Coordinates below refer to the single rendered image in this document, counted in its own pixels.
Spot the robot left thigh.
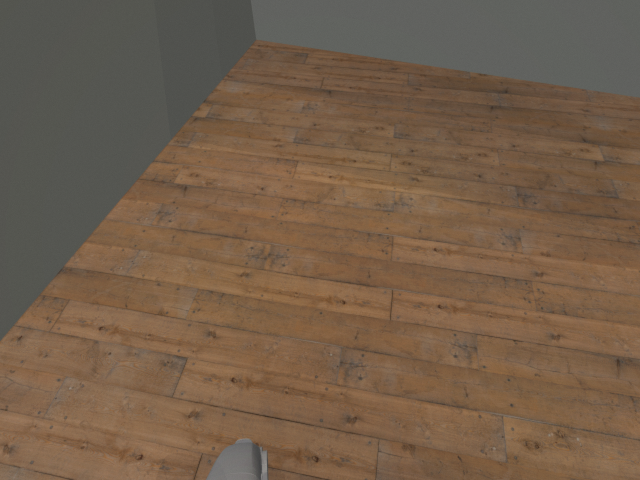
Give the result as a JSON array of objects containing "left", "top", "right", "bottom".
[{"left": 206, "top": 442, "right": 268, "bottom": 480}]

